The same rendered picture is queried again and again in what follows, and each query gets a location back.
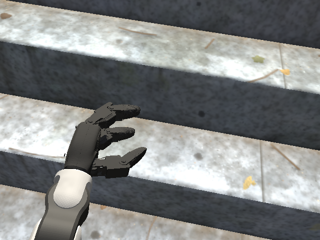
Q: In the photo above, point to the robot left forearm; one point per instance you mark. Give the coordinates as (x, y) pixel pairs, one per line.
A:
(66, 207)

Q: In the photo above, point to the left robot hand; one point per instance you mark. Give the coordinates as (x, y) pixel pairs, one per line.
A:
(94, 135)

